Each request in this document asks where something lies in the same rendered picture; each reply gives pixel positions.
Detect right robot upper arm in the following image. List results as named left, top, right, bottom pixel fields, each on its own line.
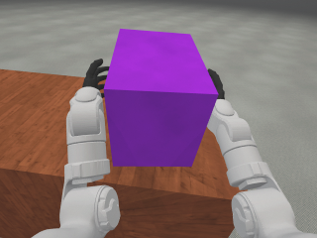
left=231, top=187, right=317, bottom=238

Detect carton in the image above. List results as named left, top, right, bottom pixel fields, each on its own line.
left=103, top=29, right=219, bottom=167

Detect robot left forearm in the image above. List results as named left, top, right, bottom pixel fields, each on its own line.
left=59, top=86, right=111, bottom=223

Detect robot right forearm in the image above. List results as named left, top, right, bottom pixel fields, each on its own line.
left=207, top=99, right=296, bottom=225

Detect pedestal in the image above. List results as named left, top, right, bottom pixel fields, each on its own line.
left=0, top=68, right=248, bottom=238

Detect left robot upper arm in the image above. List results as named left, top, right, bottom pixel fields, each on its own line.
left=32, top=184, right=121, bottom=238

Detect left robot hand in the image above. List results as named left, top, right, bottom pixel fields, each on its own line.
left=82, top=59, right=110, bottom=98

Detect right robot hand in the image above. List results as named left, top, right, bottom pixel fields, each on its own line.
left=207, top=68, right=225, bottom=100

